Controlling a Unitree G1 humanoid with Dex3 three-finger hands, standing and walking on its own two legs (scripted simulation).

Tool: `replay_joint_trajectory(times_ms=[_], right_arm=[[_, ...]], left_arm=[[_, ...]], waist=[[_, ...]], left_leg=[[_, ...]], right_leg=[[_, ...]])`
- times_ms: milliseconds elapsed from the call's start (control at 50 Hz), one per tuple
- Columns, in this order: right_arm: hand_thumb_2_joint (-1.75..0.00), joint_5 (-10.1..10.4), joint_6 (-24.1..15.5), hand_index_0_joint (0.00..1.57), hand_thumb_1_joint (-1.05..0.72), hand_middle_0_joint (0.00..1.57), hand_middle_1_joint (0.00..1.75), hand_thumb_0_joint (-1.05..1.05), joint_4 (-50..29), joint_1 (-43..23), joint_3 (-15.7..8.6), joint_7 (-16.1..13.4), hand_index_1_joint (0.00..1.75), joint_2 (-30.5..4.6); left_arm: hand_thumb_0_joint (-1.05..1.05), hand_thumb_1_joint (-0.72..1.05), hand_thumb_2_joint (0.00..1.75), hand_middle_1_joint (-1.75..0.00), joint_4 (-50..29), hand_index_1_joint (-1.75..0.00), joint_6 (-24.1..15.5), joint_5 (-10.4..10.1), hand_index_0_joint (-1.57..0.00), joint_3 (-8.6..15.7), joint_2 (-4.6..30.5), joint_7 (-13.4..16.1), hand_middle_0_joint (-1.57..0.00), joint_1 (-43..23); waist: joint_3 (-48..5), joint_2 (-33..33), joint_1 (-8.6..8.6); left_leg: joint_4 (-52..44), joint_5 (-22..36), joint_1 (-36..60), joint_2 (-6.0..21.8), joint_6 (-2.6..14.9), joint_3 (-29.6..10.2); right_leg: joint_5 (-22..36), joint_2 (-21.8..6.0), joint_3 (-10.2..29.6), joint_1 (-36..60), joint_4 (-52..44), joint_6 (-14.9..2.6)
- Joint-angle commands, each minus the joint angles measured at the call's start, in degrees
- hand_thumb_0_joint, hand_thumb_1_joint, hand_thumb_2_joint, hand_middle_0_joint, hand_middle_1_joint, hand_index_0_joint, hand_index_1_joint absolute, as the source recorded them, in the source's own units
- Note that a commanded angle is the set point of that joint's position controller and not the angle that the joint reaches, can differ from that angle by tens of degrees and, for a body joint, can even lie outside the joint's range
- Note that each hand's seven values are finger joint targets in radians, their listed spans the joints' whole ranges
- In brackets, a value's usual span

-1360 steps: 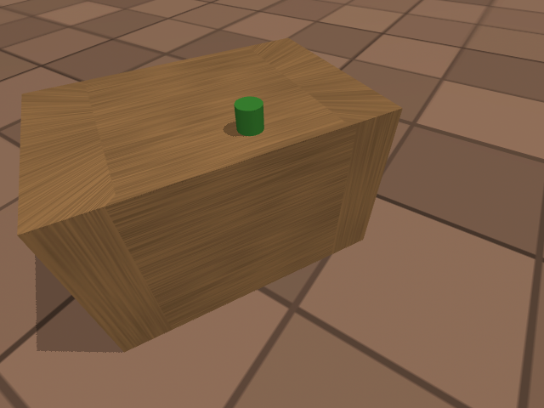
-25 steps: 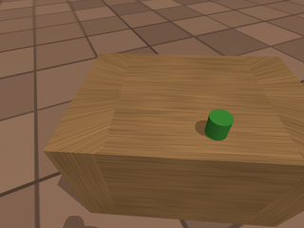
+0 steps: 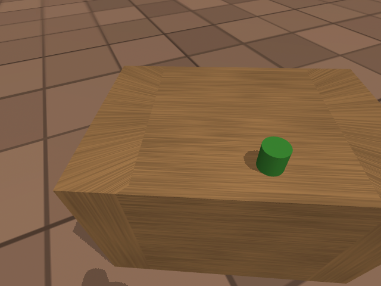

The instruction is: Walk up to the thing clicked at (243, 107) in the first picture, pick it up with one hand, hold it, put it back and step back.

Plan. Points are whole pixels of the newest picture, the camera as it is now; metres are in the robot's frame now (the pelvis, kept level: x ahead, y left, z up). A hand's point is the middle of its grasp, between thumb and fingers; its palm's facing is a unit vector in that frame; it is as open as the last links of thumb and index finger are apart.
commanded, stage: home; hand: right
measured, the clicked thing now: (273, 156) +0.50 -0.22 -0.04
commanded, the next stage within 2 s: stand in 0.16 s
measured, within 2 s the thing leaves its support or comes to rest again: neither
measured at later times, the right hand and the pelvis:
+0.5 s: hand out of the picture +0.07 -0.26 -0.16, palm faces -0.03 +0.94 -0.35, open 14.3 cm; pelvis +0.00 +0.00 +0.00, yaw +0 degrees
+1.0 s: hand out of the picture +0.06 -0.25 -0.16, palm faces -0.04 +0.94 -0.34, open 7.5 cm; pelvis +0.00 +0.00 +0.00, yaw +0 degrees
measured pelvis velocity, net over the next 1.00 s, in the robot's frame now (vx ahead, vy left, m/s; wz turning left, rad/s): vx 0.00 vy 0.00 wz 0.00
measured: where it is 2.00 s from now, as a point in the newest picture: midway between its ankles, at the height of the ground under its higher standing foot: outside the picture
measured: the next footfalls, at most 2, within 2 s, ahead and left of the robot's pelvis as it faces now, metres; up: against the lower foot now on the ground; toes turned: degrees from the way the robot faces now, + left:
none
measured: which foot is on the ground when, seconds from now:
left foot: down 0.00-1.00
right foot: down 0.00-1.00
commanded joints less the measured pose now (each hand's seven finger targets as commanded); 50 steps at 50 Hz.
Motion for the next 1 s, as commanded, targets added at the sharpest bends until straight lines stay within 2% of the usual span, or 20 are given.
replay_joint_trajectory(times_ms=[0,40,100,240,280,300,340,440,520,600,820,880,980], right_arm=[[-0.08,0.16,-1.41,0.06,0.50,0.06,0.06,0.00,-3.28,-1.68,-2.29,-0.79,0.06,-12.10],[-0.07,0.15,-1.49,0.06,0.52,0.06,0.06,0.00,-3.23,-1.60,-2.25,-0.80,0.06,-12.16],[-0.07,0.22,-1.39,0.06,0.53,0.06,0.06,0.00,-3.02,-1.62,-2.31,-0.80,0.06,-12.04],[-0.08,0.19,-1.44,0.06,0.50,0.06,0.06,0.00,-3.22,-1.29,-2.24,-0.75,0.06,-11.87],[-0.24,0.25,-1.43,0.20,0.34,0.20,0.22,0.00,-3.19,-1.53,-2.27,-0.77,0.22,-11.95],[-0.32,0.17,-1.37,0.20,0.26,0.20,0.30,0.00,-3.22,-1.45,-2.26,-0.80,0.30,-11.96],[-0.48,0.22,-1.37,0.20,0.10,0.20,0.30,0.00,-3.37,-1.19,-2.31,-0.82,0.30,-12.02],[-0.88,0.24,-1.30,0.20,-0.30,0.20,0.30,0.00,-3.35,-1.58,-2.30,-0.82,0.30,-11.85],[-0.90,0.21,-1.28,0.20,-0.62,0.20,0.30,0.00,-3.37,-1.31,-2.32,-0.74,0.30,-11.88],[-0.90,0.20,-1.38,0.20,-0.90,0.20,0.30,0.00,-3.42,-1.20,-2.30,-0.72,0.30,-11.95],[-0.90,0.19,-1.38,0.20,-0.90,0.20,0.30,0.00,-3.45,-0.95,-2.32,-0.70,0.30,-11.83],[-0.90,0.26,-1.36,0.20,-0.90,0.20,0.30,0.00,-3.50,-1.39,-2.38,-0.70,0.30,-11.89],[-0.90,0.19,-1.26,0.20,-0.90,0.20,0.30,0.00,-3.50,-1.26,-2.40,-0.71,0.30,-12.07]], left_arm=[[0.00,0.90,0.90,-0.29,-3.50,-0.30,-1.41,0.17,-0.20,2.21,12.40,0.77,-0.20,-2.57],[0.00,0.90,0.90,-0.29,-3.56,-0.30,-1.51,0.04,-0.20,2.18,12.34,0.80,-0.20,-2.29],[0.00,0.90,0.90,-0.29,-3.39,-0.30,-1.49,0.05,-0.20,2.08,12.25,0.80,-0.20,-1.99],[0.00,0.90,0.90,-0.29,-3.57,-0.30,-1.65,-0.01,-0.20,2.09,12.36,0.83,-0.20,-1.71],[0.00,0.90,0.90,-0.30,-3.47,-0.30,-1.62,0.01,-0.20,2.03,12.32,0.82,-0.20,-1.69],[0.00,0.90,0.90,-0.30,-3.62,-0.30,-1.62,0.02,-0.20,2.04,12.27,0.84,-0.20,-1.96],[0.00,0.90,0.90,-0.30,-3.86,-0.30,-1.68,0.00,-0.20,2.19,12.57,0.92,-0.20,-2.09],[0.00,0.90,0.90,-0.30,-3.62,-0.30,-1.49,0.01,-0.20,2.20,12.47,0.88,-0.20,-1.83],[0.00,0.90,0.90,-0.30,-3.56,-0.30,-1.51,-0.02,-0.20,2.26,12.38,0.81,-0.20,-1.72],[0.00,0.90,0.90,-0.30,-3.77,-0.30,-1.61,-0.10,-0.20,2.33,12.37,0.76,-0.20,-1.86],[0.00,0.90,0.90,-0.30,-3.90,-0.30,-1.60,-0.15,-0.20,2.39,12.59,0.76,-0.20,-1.48],[0.00,0.90,0.90,-0.30,-3.92,-0.30,-1.65,0.02,-0.20,2.29,12.42,0.80,-0.20,-1.29],[0.00,0.90,0.90,-0.30,-3.93,-0.30,-1.52,0.04,-0.20,2.30,12.36,0.80,-0.20,-1.49]], waist=[[-3.12,-0.43,-0.10],[-3.59,0.21,0.03],[-2.88,-0.75,0.13],[-3.51,-0.52,-0.05],[-3.69,-0.21,-0.07],[-3.57,-0.45,-0.05],[-4.12,-0.41,-0.16],[-2.60,-0.17,-0.04],[-1.95,-0.34,-0.10],[-2.55,-0.07,0.05],[-2.62,-0.13,-0.14],[-3.44,-0.26,0.06],[-2.12,0.23,-0.04]], left_leg=[[-2.60,4.82,-1.61,5.64,2.49,-4.09],[-2.52,7.21,-1.40,5.77,2.36,-4.29],[-2.31,5.87,-1.30,5.62,2.21,-4.30],[-2.36,7.52,-1.33,5.78,2.31,-4.16],[-2.16,7.91,-0.65,5.93,2.26,-4.15],[-2.04,7.65,-1.06,5.87,2.33,-4.00],[-2.01,8.93,-0.77,5.93,2.34,-3.99],[-2.56,6.80,-1.09,5.89,2.19,-4.20],[-2.82,4.87,-1.94,5.74,2.29,-4.19],[-2.71,5.56,-1.70,5.85,2.39,-4.14],[-2.76,5.54,-1.51,5.72,2.25,-4.08],[-2.22,6.86,-0.97,6.09,2.49,-4.19],[-2.84,4.21,-1.86,5.92,2.48,-4.32]], right_leg=[[4.49,-7.61,6.85,1.26,-3.18,-0.58],[6.60,-7.45,6.44,1.84,-2.57,-0.57],[4.68,-7.30,6.59,1.05,-3.25,-0.39],[7.91,-7.52,6.48,1.89,-2.55,-0.58],[7.83,-7.51,6.53,2.00,-2.65,-0.57],[8.39,-7.66,6.65,2.04,-2.69,-0.57],[10.04,-7.78,6.57,2.49,-2.29,-0.66],[6.79,-7.38,6.35,1.33,-2.76,-0.67],[4.91,-7.35,6.70,1.01,-3.18,-0.66],[6.20,-7.67,6.98,1.76,-3.10,-0.70],[6.23,-7.60,7.01,1.50,-3.12,-0.75],[8.05,-7.77,6.79,2.23,-2.69,-0.69],[3.80,-7.43,6.75,0.75,-3.16,-0.56]])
